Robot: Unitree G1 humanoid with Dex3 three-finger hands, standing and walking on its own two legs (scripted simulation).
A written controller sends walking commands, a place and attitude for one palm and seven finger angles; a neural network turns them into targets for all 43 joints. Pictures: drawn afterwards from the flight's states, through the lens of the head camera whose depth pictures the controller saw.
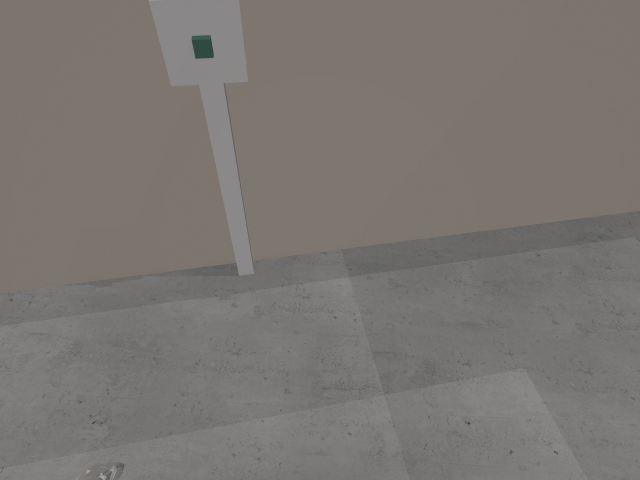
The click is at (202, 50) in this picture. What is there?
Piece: button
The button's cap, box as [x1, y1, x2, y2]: [192, 35, 213, 58]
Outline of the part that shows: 192,36 195,58 213,57 210,36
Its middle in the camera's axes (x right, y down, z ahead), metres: -0.26 -0.42 +0.85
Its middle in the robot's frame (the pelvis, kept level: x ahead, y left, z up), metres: +0.93 +0.31 +0.12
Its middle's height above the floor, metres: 0.89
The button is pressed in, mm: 0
